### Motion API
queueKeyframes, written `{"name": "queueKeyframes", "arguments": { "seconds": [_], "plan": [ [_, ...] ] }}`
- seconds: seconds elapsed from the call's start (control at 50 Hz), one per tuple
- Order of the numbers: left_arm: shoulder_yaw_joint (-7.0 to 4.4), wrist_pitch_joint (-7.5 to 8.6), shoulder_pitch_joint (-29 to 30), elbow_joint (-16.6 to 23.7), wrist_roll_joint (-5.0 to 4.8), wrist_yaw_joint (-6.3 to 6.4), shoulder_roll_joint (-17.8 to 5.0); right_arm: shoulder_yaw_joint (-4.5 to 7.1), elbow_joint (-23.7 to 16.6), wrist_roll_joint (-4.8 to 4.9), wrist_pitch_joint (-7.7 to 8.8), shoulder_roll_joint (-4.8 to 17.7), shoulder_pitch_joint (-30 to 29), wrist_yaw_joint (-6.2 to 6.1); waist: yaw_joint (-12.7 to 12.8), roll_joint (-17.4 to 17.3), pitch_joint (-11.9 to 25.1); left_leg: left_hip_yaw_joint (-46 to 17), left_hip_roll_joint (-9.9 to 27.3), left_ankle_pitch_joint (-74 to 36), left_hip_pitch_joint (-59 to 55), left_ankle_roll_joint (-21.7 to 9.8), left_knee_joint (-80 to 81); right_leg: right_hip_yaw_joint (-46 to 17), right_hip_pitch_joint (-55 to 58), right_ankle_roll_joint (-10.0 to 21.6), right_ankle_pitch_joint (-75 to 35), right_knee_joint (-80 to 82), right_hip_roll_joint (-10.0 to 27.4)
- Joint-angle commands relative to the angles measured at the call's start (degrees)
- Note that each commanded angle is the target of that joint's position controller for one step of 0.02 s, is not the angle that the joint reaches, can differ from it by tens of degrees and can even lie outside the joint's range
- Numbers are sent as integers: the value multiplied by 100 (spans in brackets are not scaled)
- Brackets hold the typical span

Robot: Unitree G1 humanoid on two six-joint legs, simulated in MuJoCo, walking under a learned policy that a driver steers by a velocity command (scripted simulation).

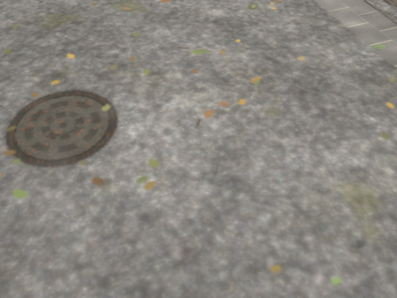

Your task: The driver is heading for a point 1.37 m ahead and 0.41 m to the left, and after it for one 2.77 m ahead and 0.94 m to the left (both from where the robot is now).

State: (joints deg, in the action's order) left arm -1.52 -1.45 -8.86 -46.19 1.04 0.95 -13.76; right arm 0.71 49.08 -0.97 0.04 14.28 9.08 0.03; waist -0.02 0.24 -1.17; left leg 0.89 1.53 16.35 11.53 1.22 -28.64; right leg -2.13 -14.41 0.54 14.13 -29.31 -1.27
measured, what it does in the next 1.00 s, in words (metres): stands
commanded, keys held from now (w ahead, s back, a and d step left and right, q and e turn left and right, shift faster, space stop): shift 1.00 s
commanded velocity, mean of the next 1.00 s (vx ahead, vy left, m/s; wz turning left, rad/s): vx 0.00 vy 0.00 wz -0.01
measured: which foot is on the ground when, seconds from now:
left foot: down 0.00-1.00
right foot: down 0.00-1.00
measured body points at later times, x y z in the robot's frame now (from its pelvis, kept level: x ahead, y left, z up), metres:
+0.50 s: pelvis +0.01 +0.01 +0.00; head +0.02 +0.01 +0.45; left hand +0.08 +0.28 -0.14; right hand +0.07 -0.25 -0.14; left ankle -0.01 +0.13 -0.74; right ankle +0.02 -0.11 -0.74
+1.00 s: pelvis +0.01 +0.01 +0.00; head +0.02 +0.01 +0.45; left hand +0.05 +0.27 -0.15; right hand +0.04 -0.23 -0.15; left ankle -0.01 +0.13 -0.74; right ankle +0.02 -0.11 -0.74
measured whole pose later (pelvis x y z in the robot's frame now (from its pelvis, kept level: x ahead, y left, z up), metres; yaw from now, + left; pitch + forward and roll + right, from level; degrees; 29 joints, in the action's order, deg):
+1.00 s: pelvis +0.01 +0.01 +0.00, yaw +0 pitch -1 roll +0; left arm -1.8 -1.0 -9.3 -65.6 0.0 2.5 -12.2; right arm -0.5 60.7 -0.3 0.4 12.6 15.0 -1.9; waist -0.1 -0.3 -1.9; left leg 0.9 0.3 16.3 9.2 -0.1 -26.4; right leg -2.3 -11.8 -0.8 14.0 -26.7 0.1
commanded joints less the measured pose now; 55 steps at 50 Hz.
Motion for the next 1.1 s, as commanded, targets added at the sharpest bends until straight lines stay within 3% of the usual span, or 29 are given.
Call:
{"name": "queueKeyframes", "arguments": {
  "seconds": [0.02,0.18,0.5,0.76,1.1],
  "plan": [
    [-196,67,196,187,-17,59,-621,117,-171,8,96,666,-90,-60,-30,-213,183,-299,298,-407,309,-153,654,-353,368,147,-716,400,293],
    [-239,99,56,-418,-50,115,-636,71,152,28,90,646,-14,-114,-34,-22,147,-250,212,-490,212,-189,695,-301,472,62,-925,477,285],
    [-201,89,21,-1319,-90,160,-611,21,678,50,71,595,321,-170,-16,-57,65,-151,84,-761,85,-185,743,-181,538,42,-1069,562,261],
    [-148,76,-20,-1679,-102,162,-532,-10,917,59,71,513,634,-202,-6,-35,3,-124,41,-822,65,-189,732,-111,496,29,-1068,590,236],
    [-88,76,-229,-1861,-112,180,-417,-16,1096,73,74,353,990,-221,-1,-42,-80,-116,8,-837,77,-201,720,-55,424,12,-1019,588,220]
  ]
}}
